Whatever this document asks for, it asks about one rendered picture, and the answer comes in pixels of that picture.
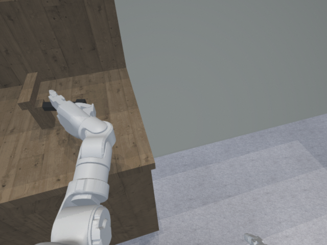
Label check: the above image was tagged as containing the left robot forearm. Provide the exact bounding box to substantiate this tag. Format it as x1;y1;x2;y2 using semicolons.
51;116;116;241

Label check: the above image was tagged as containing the left robot upper arm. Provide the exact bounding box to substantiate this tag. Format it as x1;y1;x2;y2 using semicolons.
35;204;111;245

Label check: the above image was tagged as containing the robot right hand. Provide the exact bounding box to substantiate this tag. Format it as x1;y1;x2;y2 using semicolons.
244;233;267;245

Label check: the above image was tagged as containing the counter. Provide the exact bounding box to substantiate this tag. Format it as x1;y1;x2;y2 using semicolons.
0;0;159;245

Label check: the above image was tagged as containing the tap lever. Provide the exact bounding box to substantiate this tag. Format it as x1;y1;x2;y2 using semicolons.
42;99;86;111

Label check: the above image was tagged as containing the robot left hand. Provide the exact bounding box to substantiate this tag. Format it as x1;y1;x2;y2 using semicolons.
48;90;96;139

